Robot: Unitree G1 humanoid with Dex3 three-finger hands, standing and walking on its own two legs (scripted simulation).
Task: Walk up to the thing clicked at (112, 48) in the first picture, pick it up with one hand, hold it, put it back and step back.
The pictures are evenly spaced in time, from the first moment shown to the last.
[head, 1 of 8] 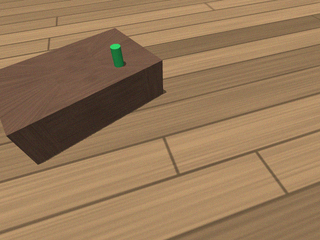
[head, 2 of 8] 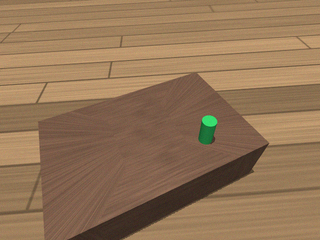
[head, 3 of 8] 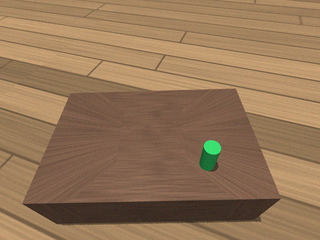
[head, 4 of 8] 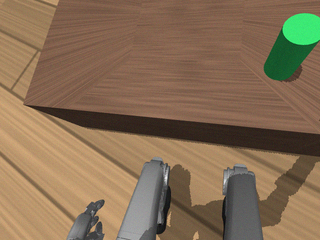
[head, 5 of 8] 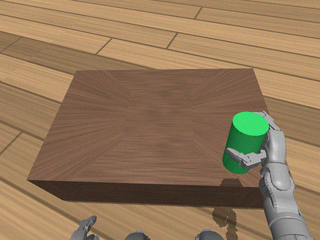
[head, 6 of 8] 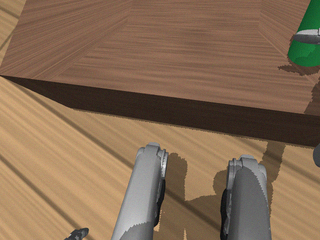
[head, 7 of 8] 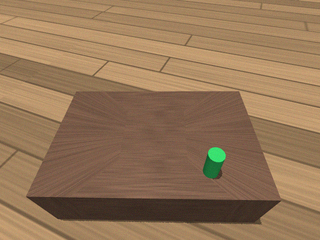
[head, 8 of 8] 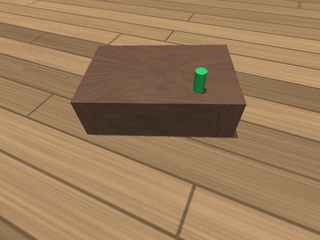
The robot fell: no
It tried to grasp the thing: yes
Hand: right
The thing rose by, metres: 0.33
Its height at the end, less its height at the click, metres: +0.00
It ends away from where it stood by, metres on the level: 0.04
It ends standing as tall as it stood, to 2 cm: yes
